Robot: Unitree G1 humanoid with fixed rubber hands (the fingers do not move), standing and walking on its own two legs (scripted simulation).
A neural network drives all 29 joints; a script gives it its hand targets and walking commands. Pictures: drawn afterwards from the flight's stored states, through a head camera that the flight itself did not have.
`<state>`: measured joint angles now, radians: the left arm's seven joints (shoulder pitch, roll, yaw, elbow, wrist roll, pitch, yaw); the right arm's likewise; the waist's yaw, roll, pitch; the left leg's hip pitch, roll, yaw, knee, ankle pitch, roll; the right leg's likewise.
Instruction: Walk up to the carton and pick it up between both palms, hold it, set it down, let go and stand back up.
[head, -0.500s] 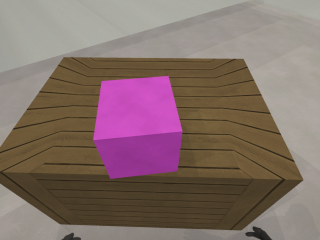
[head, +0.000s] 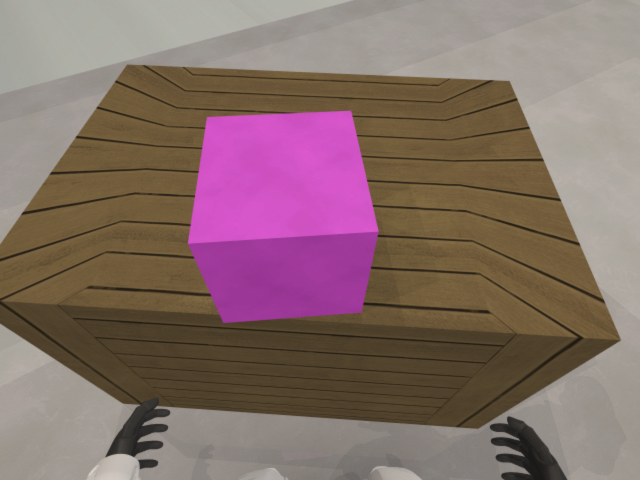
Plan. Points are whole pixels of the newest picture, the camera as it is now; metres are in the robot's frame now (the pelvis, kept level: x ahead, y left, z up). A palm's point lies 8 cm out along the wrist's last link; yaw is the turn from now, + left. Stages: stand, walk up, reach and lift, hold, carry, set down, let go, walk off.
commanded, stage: reach and lift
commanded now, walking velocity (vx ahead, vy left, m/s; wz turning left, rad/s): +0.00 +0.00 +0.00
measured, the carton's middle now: (286, 217) +0.48 +0.05 +0.01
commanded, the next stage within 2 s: none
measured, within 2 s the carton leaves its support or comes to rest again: neither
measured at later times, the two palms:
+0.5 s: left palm (125, 437) +0.18 +0.23 -0.03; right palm (522, 453) +0.15 -0.22 -0.04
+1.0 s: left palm (117, 397) +0.22 +0.25 -0.01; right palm (483, 379) +0.23 -0.19 -0.01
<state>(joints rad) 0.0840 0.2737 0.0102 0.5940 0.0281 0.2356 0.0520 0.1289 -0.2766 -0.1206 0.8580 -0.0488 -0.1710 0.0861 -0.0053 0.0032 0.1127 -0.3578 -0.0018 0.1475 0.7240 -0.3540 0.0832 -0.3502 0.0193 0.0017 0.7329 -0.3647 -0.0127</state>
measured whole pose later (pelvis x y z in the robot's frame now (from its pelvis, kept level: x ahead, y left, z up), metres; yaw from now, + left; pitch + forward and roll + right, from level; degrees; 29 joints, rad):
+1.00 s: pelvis +0.03 -0.01 +0.03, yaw +2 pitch -4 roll -1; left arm 0.07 0.28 0.00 0.63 -0.14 -0.26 0.01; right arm 0.11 -0.10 0.01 0.71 0.15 -0.33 -0.02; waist 0.04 -0.04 0.03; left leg -0.14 -0.01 0.09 0.47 -0.26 0.06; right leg -0.10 0.03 -0.04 0.43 -0.26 -0.03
